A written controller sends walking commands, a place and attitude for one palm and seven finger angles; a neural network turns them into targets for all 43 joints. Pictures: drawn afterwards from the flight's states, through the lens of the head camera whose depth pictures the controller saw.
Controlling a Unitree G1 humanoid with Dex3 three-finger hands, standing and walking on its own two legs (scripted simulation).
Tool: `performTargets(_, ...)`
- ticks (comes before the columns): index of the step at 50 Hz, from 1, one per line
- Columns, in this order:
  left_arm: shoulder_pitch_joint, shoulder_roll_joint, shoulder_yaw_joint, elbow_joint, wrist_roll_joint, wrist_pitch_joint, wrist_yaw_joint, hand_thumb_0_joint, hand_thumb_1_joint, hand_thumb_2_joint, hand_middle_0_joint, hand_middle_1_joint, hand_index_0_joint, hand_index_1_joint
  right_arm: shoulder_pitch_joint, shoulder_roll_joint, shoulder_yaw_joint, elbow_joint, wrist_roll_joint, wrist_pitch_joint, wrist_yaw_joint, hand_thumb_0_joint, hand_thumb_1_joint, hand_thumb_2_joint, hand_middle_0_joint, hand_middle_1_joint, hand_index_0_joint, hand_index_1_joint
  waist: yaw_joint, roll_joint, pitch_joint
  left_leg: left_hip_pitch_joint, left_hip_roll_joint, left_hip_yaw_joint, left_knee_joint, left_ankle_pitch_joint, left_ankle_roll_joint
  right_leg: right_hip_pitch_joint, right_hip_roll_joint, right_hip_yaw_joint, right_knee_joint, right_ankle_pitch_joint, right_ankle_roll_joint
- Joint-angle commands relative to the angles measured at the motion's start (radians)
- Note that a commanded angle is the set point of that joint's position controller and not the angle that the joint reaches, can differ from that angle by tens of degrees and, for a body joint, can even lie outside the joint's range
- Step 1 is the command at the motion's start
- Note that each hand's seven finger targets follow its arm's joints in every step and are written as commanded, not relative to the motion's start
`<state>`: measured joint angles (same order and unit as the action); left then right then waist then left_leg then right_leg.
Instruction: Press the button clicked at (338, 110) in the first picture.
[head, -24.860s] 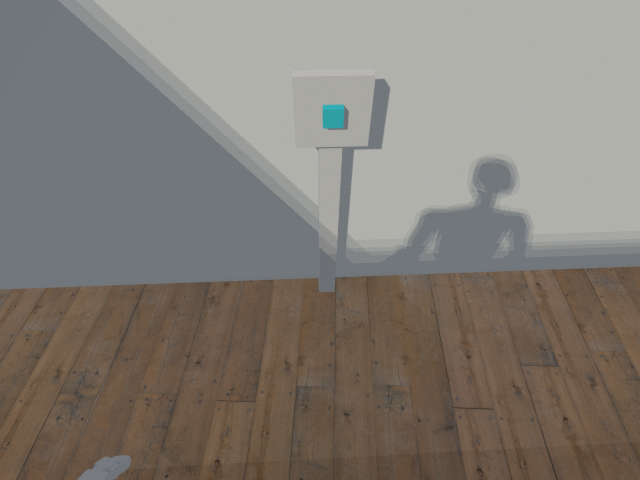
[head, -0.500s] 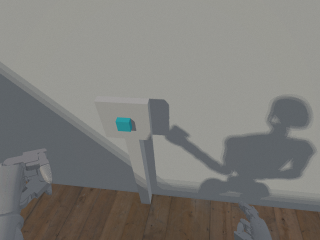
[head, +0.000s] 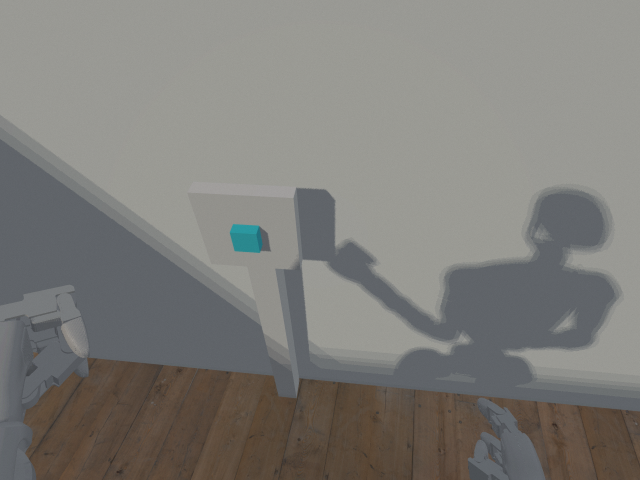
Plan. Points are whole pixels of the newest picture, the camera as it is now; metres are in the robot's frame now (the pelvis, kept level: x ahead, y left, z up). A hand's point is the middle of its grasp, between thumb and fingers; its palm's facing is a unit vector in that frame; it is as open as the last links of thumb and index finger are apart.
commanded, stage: step back with the hand held close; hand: left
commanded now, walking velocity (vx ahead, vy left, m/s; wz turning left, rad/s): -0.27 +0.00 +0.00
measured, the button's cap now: (247, 237) +0.50 +0.20 +0.00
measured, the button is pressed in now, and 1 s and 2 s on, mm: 0 0 0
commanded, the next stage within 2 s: stop stepping back and stand still in 1.10 s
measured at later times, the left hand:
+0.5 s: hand (42, 400) +0.14 +0.26 +0.15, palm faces +0.33 -0.81 -0.49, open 3.1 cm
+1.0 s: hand out of the picture +0.02 +0.26 +0.16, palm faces +0.49 -0.73 -0.48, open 3.1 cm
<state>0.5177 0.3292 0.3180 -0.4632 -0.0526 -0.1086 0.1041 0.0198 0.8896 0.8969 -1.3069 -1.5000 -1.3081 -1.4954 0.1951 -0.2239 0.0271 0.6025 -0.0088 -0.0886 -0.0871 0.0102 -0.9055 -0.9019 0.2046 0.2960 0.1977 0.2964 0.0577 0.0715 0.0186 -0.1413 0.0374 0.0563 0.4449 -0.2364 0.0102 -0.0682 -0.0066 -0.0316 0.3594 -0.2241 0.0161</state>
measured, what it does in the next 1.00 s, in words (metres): shifts its weight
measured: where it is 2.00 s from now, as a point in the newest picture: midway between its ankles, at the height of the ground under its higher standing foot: outside the picture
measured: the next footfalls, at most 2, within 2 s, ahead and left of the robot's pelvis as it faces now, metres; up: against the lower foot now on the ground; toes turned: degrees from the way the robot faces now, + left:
left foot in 1.14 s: -0.17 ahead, +0.10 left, +0.00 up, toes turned +0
right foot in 1.44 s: -0.26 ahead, -0.11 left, +0.00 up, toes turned -4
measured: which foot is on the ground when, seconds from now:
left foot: down 0.00-0.96, up 0.98-1.00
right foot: down 0.00-1.00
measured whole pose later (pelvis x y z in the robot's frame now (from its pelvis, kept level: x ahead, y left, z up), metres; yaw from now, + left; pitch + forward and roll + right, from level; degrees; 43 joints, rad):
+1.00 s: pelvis -0.14 +0.01 -0.03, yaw +9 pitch -2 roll -1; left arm 0.58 0.40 0.42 -0.64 -0.01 -0.27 0.15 0.02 0.89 0.90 -1.31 -1.50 -1.31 -1.50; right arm 0.20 -0.21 -0.03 0.59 -0.01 -0.08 -0.06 0.01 -0.90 -0.90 0.21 0.30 0.20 0.30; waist -0.02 -0.01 0.08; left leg -0.58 0.00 0.05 0.85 -0.43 0.01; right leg -0.46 0.03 0.08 0.67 -0.19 0.03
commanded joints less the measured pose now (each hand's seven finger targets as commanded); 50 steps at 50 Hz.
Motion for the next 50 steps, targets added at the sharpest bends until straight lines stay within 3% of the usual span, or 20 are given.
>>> performTargets(1, 0.003, 0.135, 0.092, -0.163, 0.003, -0.085, 0.008, 0.000, 0.900, 0.900, -1.300, -1.500, -1.300, -1.500, -0.127, -0.113, -0.049, -0.172, -0.002, -0.003, 0.008, 0.000, -0.900, -0.900, 0.200, 0.300, 0.200, 0.300, -0.045, -0.095, 0.002, 0.008, 0.009, -0.025, -0.055, 0.087, 0.029, -0.178, -0.046, 0.092, -0.116, 0.140, -0.018)
performTargets(6, 0.089, 0.184, 0.138, -0.265, 0.003, -0.099, 0.019, 0.000, 0.900, 0.900, -1.300, -1.500, -1.300, -1.500, -0.128, -0.116, -0.069, -0.210, 0.004, 0.037, 0.008, 0.000, -0.900, -0.900, 0.200, 0.300, 0.200, 0.300, -0.042, -0.058, -0.180, 0.020, 0.030, -0.021, -0.052, 0.274, 0.031, -0.073, -0.035, 0.048, 0.003, 0.324, -0.004)
performTargets(12, 0.156, 0.240, 0.207, -0.334, -0.007, -0.110, 0.035, 0.000, 0.900, 0.900, -1.300, -1.500, -1.300, -1.500, -0.137, -0.112, -0.077, -0.239, 0.010, 0.055, 0.002, 0.000, -0.900, -0.900, 0.200, 0.300, 0.200, 0.300, -0.033, -0.020, -0.216, -0.047, 0.049, -0.039, -0.035, 0.355, 0.032, -0.050, -0.020, 0.041, 0.096, 0.386, 0.000)
performTargets(13, 0.160, 0.223, 0.193, -0.337, -0.007, -0.110, 0.036, 0.000, 0.900, 0.900, -1.300, -1.500, -1.300, -1.500, -0.131, -0.109, -0.075, -0.243, 0.013, 0.054, 0.003, 0.000, -0.900, -0.900, 0.200, 0.300, 0.200, 0.300, -0.037, -0.014, -0.202, -0.071, 0.055, -0.045, -0.041, 0.347, 0.032, -0.049, -0.019, 0.036, 0.108, 0.370, 0.001)
performTargets(18, 0.160, 0.201, 0.181, -0.338, 0.002, -0.126, 0.042, 0.000, 0.900, 0.900, -1.300, -1.500, -1.300, -1.500, -0.118, -0.120, -0.081, -0.240, 0.015, 0.034, 0.003, 0.000, -0.900, -0.900, 0.200, 0.300, 0.200, 0.300, -0.043, 0.035, -0.159, -0.194, 0.089, -0.070, -0.083, 0.200, 0.050, -0.040, 0.000, 0.036, 0.178, 0.266, 0.007)
performTargets(24, 0.119, 0.180, 0.173, -0.327, 0.018, -0.150, 0.051, 0.000, 0.900, 0.900, -1.300, -1.500, -1.300, -1.500, -0.099, -0.128, -0.080, -0.236, 0.017, 0.003, 0.005, 0.000, -0.900, -0.900, 0.200, 0.300, 0.200, 0.300, -0.061, -0.012, -0.083, -0.432, 0.100, -0.114, -0.131, -0.260, 0.075, -0.007, -0.006, 0.073, 0.199, 0.120, 0.002)
performTargets(28, 0.067, 0.186, 0.169, -0.342, 0.030, -0.170, 0.059, 0.000, 0.900, 0.900, -1.300, -1.500, -1.300, -1.500, -0.089, -0.125, -0.080, -0.230, 0.010, -0.013, -0.002, 0.000, -0.900, -0.900, 0.200, 0.300, 0.200, 0.300, -0.067, -0.063, -0.053, -0.428, 0.068, -0.111, -0.065, -0.367, 0.066, -0.118, -0.029, 0.134, 0.105, -0.095, -0.014)
performTargets(31, 0.040, 0.186, 0.160, -0.357, 0.034, -0.183, 0.068, 0.000, 0.900, 0.900, -1.300, -1.500, -1.300, -1.500, -0.078, -0.124, -0.077, -0.219, 0.000, -0.027, -0.002, 0.000, -0.900, -0.900, 0.200, 0.300, 0.200, 0.300, -0.071, -0.050, -0.044, -0.366, 0.055, -0.116, -0.029, -0.365, 0.053, -0.227, -0.041, 0.150, 0.051, -0.236, -0.029)
performTargets(34, 0.042, 0.191, 0.165, -0.366, 0.032, -0.194, 0.076, 0.000, 0.900, 0.900, -1.300, -1.500, -1.300, -1.500, -0.078, -0.121, -0.071, -0.207, -0.003, -0.042, -0.006, 0.000, -0.900, -0.900, 0.200, 0.300, 0.200, 0.300, -0.069, 0.007, -0.065, -0.366, 0.076, -0.155, -0.085, -0.347, 0.055, -0.205, -0.011, 0.114, 0.104, -0.167, -0.020)
performTargets(38, 0.085, 0.204, 0.201, -0.347, 0.035, -0.209, 0.075, 0.000, 0.900, 0.900, -1.300, -1.500, -1.300, -1.500, -0.095, -0.119, -0.073, -0.207, 0.000, -0.055, -0.007, 0.000, -0.900, -0.900, 0.200, 0.300, 0.200, 0.300, -0.059, 0.056, -0.111, -0.498, 0.133, -0.200, -0.150, -0.378, 0.084, -0.035, 0.038, 0.084, 0.261, 0.008, -0.003)
performTargets(39, 0.085, 0.206, 0.211, -0.338, 0.037, -0.214, 0.072, 0.000, 0.900, 0.900, -1.300, -1.500, -1.300, -1.500, -0.094, -0.123, -0.077, -0.207, 0.001, -0.057, -0.005, 0.000, -0.900, -0.900, 0.200, 0.300, 0.200, 0.300, -0.059, 0.052, -0.110, -0.546, 0.144, -0.203, -0.153, -0.414, 0.092, -0.001, 0.044, 0.092, 0.289, 0.014, -0.001)
performTargets(42, 0.075, 0.211, 0.234, -0.342, 0.051, -0.232, 0.062, 0.000, 0.900, 0.900, -1.300, -1.500, -1.300, -1.500, -0.106, -0.137, -0.088, -0.210, 0.000, -0.066, 0.000, 0.000, -0.900, -0.900, 0.200, 0.300, 0.200, 0.300, -0.057, 0.112, -0.091, -0.689, 0.177, -0.211, -0.171, -0.561, 0.112, 0.065, 0.072, 0.103, 0.365, -0.047, -0.001)
performTargets(43, 0.071, 0.212, 0.239, -0.343, 0.055, -0.233, 0.061, 0.000, 0.900, 0.900, -1.300, -1.500, -1.300, -1.500, -0.107, -0.134, -0.088, -0.209, 0.001, -0.068, 0.001, 0.000, -0.900, -0.900, 0.200, 0.300, 0.200, 0.300, -0.056, 0.101, -0.080, -0.724, 0.184, -0.209, -0.164, -0.587, 0.114, 0.071, 0.075, 0.102, 0.387, -0.067, -0.004)
performTargets(44, 0.074, 0.216, 0.246, -0.343, 0.054, -0.234, 0.059, 0.000, 0.900, 0.900, -1.300, -1.500, -1.300, -1.500, -0.105, -0.131, -0.091, -0.208, 0.000, -0.069, 0.004, 0.000, -0.900, -0.900, 0.200, 0.300, 0.200, 0.300, -0.056, 0.079, -0.074, -0.723, 0.176, -0.199, -0.135, -0.577, 0.110, 0.048, 0.068, 0.121, 0.378, -0.071, -0.015)
performTargets(45, 0.082, 0.219, 0.246, -0.354, 0.048, -0.235, 0.056, 0.000, 0.900, 0.900, -1.300, -1.500, -1.300, -1.500, -0.099, -0.123, -0.094, -0.207, 0.003, -0.070, 0.008, 0.000, -0.900, -0.900, 0.200, 0.300, 0.200, 0.300, -0.057, 0.028, -0.083, -0.662, 0.139, -0.157, -0.060, -0.531, 0.093, -0.025, 0.044, 0.174, 0.320, -0.089, -0.035)
performTargets(46, 0.084, 0.230, 0.246, -0.367, 0.040, -0.234, 0.056, 0.000, 0.900, 0.900, -1.300, -1.500, -1.300, -1.500, -0.091, -0.111, -0.097, -0.207, 0.004, -0.069, 0.011, 0.000, -0.900, -0.900, 0.200, 0.300, 0.200, 0.300, -0.061, -0.066, -0.076, -0.564, 0.069, -0.098, 0.071, -0.472, 0.060, -0.171, -0.015, 0.284, 0.193, -0.164, -0.066)
performTargets(47, 0.083, 0.257, 0.257, -0.385, 0.030, -0.234, 0.061, 0.000, 0.900, 0.900, -1.300, -1.500, -1.300, -1.500, -0.074, -0.104, -0.105, -0.194, 0.005, -0.064, 0.017, 0.000, -0.900, -0.900, 0.200, 0.300, 0.200, 0.300, -0.068, -0.170, -0.094, -0.371, -0.004, -0.045, 0.294, -0.372, 0.012, -0.399, -0.136, 0.454, 0.013, -0.288, -0.123)
performTargets(48, 0.076, 0.245, 0.220, -0.373, 0.020, -0.219, 0.071, 0.000, 0.900, 0.900, -1.300, -1.500, -1.300, -1.500, -0.071, -0.090, -0.107, -0.162, 0.002, -0.050, 0.029, 0.000, -0.900, -0.900, 0.200, 0.300, 0.200, 0.300, -0.067, -0.262, -0.104, -0.206, -0.054, -0.042, 0.554, -0.292, -0.026, -0.589, -0.291, 0.614, -0.154, -0.404, -0.198)
performTargets(49, 0.066, 0.247, 0.207, -0.349, 0.018, -0.198, 0.082, 0.000, 0.900, 0.900, -1.300, -1.500, -1.300, -1.500, -0.084, -0.076, -0.107, -0.139, -0.010, -0.027, 0.040, 0.000, -0.900, -0.900, 0.200, 0.300, 0.200, 0.300, -0.064, -0.286, -0.102, -0.200, -0.049, -0.077, 0.729, -0.287, -0.037, -0.600, -0.330, 0.602, -0.202, -0.393, -0.229)
performTargets(50, 0.047, 0.229, 0.185, -0.366, 0.020, -0.189, 0.077, 0.000, 0.900, 0.900, -1.300, -1.500, -1.300, -1.500, -0.076, -0.074, -0.103, -0.137, -0.010, -0.010, 0.046, 0.000, -0.900, -0.900, 0.200, 0.300, 0.200, 0.300, -0.076, -0.299, -0.122, -0.207, -0.043, -0.083, 0.758, -0.261, -0.041, -0.571, -0.303, 0.526, -0.179, -0.318, -0.213)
